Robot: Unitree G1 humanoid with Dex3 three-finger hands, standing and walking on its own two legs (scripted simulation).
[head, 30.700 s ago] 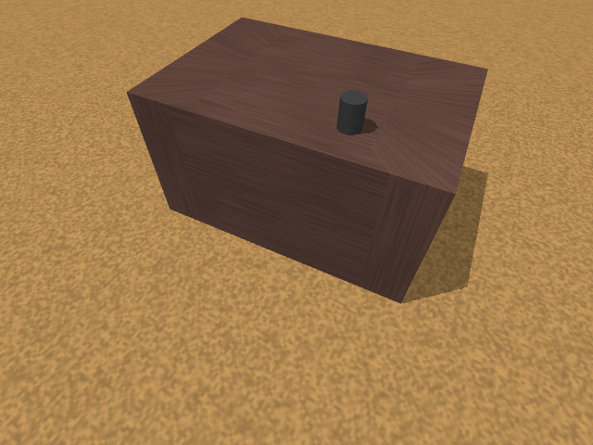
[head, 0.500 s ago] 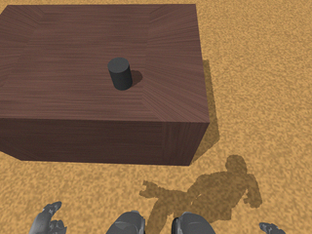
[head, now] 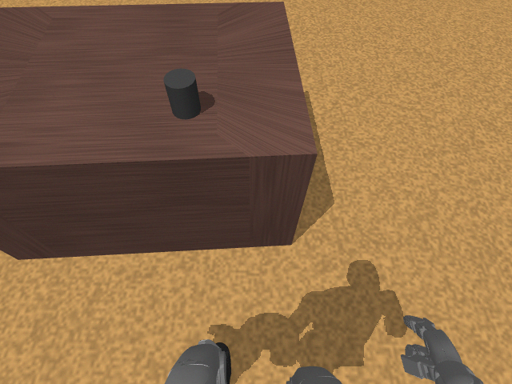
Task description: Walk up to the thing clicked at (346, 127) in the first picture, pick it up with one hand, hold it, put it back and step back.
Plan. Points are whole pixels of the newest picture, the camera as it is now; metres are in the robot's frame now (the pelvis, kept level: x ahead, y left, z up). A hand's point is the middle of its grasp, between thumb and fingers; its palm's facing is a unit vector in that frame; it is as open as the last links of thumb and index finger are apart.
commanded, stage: step back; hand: left
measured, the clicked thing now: (183, 94) +0.78 +0.20 -0.10
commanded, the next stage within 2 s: none
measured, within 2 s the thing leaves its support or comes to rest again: neither
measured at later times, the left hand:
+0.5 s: hand out of the picture -0.01 +0.29 -0.14, palm faces +0.06 -0.92 -0.39, open 7.4 cm
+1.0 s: hand out of the picture -0.23 +0.29 -0.12, palm faces +0.00 -0.89 -0.46, open 7.4 cm
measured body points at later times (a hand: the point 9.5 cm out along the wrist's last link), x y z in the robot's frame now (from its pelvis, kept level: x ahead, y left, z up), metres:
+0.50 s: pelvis -0.14 +0.02 +0.01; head -0.08 +0.04 +0.45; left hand -0.02 +0.34 -0.11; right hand -0.06 -0.29 -0.11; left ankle -0.14 +0.13 -0.72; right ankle -0.10 -0.13 -0.67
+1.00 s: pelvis -0.30 +0.01 +0.01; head -0.25 -0.02 +0.46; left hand -0.23 +0.33 -0.09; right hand -0.19 -0.30 -0.12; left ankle -0.32 +0.16 -0.64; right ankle -0.27 -0.11 -0.72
